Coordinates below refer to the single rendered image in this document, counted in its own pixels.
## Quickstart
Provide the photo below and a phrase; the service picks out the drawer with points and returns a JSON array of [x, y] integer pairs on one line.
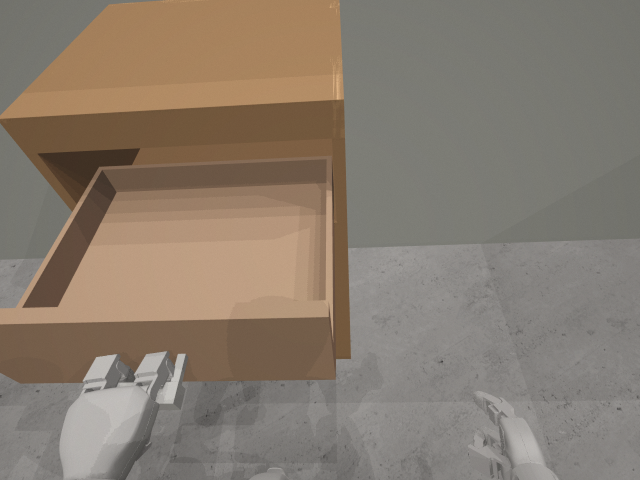
[[229, 262]]

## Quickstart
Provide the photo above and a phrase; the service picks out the cabinet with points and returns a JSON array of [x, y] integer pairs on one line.
[[179, 81]]

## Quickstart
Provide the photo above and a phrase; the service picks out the right robot hand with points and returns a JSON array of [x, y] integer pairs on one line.
[[495, 455]]

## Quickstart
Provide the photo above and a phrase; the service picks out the handle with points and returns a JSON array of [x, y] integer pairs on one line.
[[170, 397]]

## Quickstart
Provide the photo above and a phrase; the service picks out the left robot hand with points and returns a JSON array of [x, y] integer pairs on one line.
[[108, 428]]

